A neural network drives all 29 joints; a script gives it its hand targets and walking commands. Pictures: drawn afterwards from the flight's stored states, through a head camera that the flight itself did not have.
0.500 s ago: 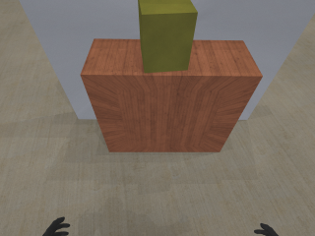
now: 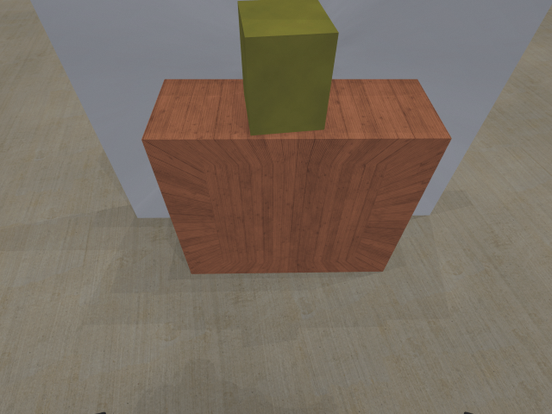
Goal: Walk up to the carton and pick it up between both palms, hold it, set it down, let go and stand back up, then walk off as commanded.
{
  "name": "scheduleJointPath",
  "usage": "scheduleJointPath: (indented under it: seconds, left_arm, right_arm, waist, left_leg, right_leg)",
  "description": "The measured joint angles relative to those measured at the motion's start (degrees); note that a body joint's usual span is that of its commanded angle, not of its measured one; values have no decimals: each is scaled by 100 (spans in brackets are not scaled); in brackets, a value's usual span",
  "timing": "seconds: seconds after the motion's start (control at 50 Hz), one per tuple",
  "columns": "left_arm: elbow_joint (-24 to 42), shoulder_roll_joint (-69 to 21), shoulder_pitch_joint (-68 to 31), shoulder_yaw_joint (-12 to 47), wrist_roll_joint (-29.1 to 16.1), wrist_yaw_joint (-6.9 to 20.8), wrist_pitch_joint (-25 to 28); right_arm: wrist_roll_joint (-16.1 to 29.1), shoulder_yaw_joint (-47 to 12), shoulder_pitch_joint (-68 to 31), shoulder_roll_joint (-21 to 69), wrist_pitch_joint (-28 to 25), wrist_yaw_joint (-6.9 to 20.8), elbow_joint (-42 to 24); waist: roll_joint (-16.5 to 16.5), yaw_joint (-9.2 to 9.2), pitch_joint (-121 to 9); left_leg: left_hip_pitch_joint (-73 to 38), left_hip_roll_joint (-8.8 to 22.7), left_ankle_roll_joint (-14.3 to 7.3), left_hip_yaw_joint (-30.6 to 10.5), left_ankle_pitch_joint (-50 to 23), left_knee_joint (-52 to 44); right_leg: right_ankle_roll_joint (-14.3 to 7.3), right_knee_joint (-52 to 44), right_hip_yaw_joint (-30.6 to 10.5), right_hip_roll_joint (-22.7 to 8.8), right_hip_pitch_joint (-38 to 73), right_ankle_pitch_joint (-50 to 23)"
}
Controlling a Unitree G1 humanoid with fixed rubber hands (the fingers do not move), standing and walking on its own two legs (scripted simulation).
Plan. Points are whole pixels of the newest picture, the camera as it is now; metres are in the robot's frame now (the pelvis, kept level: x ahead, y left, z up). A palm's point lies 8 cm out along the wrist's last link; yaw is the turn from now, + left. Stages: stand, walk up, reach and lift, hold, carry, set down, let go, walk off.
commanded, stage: stand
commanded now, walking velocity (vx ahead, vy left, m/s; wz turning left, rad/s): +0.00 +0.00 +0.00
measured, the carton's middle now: (282, 68) +0.89 +0.02 +0.05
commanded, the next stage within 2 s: none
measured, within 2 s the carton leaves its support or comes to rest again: neither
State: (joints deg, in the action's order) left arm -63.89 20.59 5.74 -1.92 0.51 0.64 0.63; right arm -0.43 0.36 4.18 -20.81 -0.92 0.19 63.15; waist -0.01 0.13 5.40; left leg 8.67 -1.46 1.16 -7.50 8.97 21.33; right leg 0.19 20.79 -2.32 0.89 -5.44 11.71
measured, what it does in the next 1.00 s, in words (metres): stands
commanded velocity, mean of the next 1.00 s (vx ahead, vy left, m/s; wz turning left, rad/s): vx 0.00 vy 0.00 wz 0.00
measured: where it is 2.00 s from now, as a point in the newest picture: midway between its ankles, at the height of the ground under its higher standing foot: outside the picture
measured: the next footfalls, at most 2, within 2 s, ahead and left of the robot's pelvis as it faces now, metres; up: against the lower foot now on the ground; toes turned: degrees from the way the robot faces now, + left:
none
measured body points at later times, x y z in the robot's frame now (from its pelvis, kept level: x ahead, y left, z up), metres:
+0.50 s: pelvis +0.02 +0.00 +0.00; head +0.03 +0.00 +0.45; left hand +0.12 +0.30 -0.13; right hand +0.12 -0.31 -0.12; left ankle +0.03 +0.13 -0.75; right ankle +0.00 -0.12 -0.75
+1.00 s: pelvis +0.02 +0.00 +0.00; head +0.03 +0.00 +0.45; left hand +0.12 +0.30 -0.13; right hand +0.12 -0.31 -0.12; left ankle +0.03 +0.13 -0.75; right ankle +0.00 -0.12 -0.75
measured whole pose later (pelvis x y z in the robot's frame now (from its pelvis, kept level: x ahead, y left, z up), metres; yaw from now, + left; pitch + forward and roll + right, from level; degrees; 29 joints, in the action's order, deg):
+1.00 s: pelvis +0.02 +0.00 +0.00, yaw -1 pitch -4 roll +0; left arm -62.0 20.1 5.1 -1.3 0.1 -0.1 0.7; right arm -0.4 0.2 3.7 -20.5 -1.2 -0.4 62.7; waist 0.1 0.2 4.8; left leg 6.6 -0.8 1.3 -6.3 10.1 20.2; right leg 0.1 19.5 -2.9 1.0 -3.5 12.4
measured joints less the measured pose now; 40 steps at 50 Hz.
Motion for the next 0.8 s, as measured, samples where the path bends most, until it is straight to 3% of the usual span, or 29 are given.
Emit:
scheduleJointPath:
  seconds: [0.8]
  left_arm:
    - [151,-1,-45,45,-31,-73,-6]
  right_arm:
    - [25,-43,-88,34,-32,-37,-8]
  waist:
    - [15,-24,-18]
  left_leg:
    - [-174,70,20,91,132,-109]
  right_leg:
    - [-27,-138,-48,22,166,85]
